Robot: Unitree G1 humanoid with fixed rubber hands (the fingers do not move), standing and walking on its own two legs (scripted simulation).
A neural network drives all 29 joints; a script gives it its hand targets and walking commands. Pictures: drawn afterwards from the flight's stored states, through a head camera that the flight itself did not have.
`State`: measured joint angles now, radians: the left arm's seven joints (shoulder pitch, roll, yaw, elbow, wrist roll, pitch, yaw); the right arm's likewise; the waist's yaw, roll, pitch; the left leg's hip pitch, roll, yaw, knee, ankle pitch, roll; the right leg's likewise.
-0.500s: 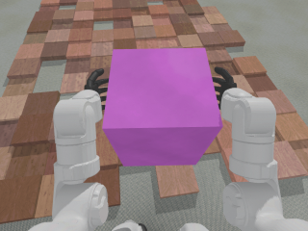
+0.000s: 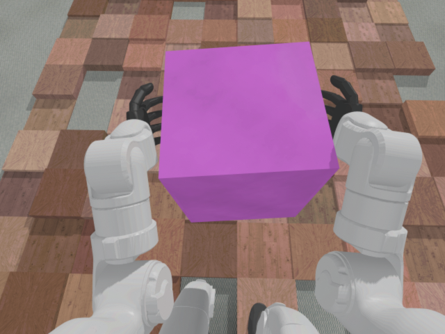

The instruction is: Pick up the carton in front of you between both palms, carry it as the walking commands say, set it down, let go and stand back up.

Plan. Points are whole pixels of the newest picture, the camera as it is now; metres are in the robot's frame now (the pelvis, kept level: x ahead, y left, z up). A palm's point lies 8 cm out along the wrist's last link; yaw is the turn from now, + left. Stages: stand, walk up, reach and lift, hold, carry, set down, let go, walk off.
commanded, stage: carry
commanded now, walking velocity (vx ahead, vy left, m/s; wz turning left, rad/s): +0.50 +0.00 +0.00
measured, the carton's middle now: (240, 146) +0.40 +0.03 +0.04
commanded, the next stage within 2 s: none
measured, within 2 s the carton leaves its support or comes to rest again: neither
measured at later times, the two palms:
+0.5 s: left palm out of the picture +0.74 +0.18 +0.16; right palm out of the picture +0.71 -0.12 +0.17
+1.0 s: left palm out of the picture +1.02 +0.17 +0.09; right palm out of the picture +1.03 -0.13 +0.09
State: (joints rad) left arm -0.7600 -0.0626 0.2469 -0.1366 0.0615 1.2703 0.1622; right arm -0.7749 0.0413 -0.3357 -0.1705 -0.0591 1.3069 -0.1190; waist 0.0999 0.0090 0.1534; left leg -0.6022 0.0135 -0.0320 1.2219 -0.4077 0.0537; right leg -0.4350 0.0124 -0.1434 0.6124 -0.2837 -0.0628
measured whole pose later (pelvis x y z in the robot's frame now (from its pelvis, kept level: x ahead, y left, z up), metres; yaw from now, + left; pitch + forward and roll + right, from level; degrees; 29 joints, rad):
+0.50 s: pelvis +0.34 +0.06 +0.01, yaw -1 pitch +6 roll -2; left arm -0.88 -0.03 0.29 -0.04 0.09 1.35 0.16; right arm -0.82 0.03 -0.33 -0.08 -0.06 1.32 -0.12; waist -0.07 -0.01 0.07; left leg -0.26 0.00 0.11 0.42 -0.27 0.08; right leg -0.70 -0.03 -0.03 0.99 -0.26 -0.03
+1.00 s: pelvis +0.66 +0.01 -0.03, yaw -1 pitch +6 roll +2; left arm -0.69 -0.04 0.27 0.06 0.06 1.23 0.14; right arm -0.70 0.06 -0.27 0.03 -0.10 1.26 -0.13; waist 0.07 0.00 0.00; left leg -0.80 0.04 0.06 1.09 -0.33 0.03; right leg -0.24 0.02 -0.08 0.49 -0.34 -0.10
